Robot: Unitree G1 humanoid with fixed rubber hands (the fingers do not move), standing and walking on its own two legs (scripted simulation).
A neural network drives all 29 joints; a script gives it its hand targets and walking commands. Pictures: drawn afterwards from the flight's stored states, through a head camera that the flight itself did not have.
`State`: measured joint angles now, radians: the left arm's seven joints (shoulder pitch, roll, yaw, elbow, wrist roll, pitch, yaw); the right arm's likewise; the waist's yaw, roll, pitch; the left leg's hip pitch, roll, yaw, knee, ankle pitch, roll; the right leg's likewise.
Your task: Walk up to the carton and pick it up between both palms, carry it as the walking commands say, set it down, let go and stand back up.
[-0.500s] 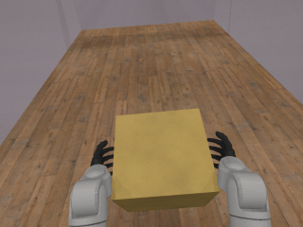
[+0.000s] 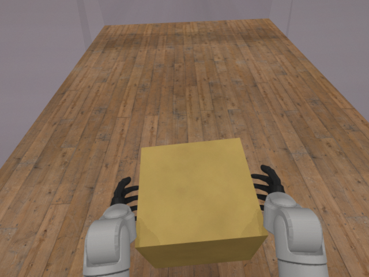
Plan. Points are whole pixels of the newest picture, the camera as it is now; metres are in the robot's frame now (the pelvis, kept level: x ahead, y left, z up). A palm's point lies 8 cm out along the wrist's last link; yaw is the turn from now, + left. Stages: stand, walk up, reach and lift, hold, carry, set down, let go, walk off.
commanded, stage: carry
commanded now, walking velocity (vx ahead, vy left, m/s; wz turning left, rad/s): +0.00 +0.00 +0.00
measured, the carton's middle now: (196, 204) +0.31 +0.00 +0.00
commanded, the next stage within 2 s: hold in 0.08 s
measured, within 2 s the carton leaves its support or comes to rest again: neither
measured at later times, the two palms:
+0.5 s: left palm (115, 205) +0.29 +0.17 +0.04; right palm (251, 183) +0.33 -0.13 +0.05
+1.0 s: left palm (128, 217) +0.28 +0.15 +0.00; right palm (262, 202) +0.30 -0.15 +0.01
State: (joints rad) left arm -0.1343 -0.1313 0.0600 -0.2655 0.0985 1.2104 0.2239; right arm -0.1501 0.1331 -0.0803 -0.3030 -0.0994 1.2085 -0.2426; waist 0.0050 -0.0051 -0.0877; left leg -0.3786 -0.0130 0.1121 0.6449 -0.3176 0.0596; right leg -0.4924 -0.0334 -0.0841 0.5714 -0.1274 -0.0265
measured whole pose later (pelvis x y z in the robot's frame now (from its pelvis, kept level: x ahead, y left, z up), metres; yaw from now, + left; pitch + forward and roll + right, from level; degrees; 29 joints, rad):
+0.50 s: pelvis +0.06 +0.01 +0.01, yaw +5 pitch -7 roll -1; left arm -0.09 -0.13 0.11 0.27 0.15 0.71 0.17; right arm -0.12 0.13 -0.12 0.20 -0.18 0.74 -0.16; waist -0.01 0.05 -0.08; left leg -0.04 -0.04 -0.01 0.51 -0.35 0.06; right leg -0.14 0.04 0.01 0.46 -0.21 0.00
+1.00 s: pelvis +0.02 -0.01 +0.00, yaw +4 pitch -6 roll +0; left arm -0.25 -0.10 0.16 0.48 0.19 0.66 0.07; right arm -0.20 0.14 -0.21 0.31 -0.15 0.65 -0.19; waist -0.02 0.04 0.04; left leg -0.15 -0.04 -0.01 0.61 -0.35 0.04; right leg -0.26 0.06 0.04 0.57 -0.20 -0.02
